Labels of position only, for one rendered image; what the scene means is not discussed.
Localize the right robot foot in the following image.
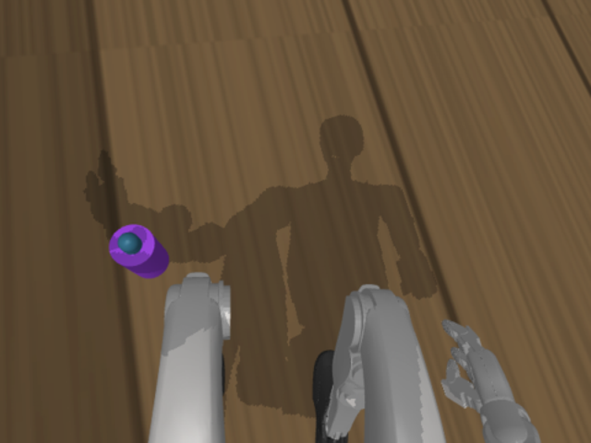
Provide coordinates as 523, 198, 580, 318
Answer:
312, 350, 348, 443

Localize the bottle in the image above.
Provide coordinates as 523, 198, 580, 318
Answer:
109, 224, 169, 279

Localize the right robot arm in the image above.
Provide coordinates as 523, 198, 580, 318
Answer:
480, 400, 541, 443

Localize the right robot hand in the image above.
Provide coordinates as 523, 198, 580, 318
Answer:
441, 319, 515, 413

